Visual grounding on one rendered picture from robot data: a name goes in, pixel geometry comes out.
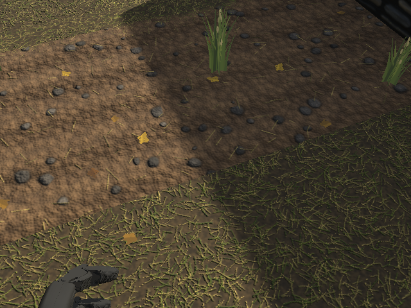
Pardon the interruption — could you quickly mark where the robot left hand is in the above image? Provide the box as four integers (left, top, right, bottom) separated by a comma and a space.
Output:
38, 264, 119, 308

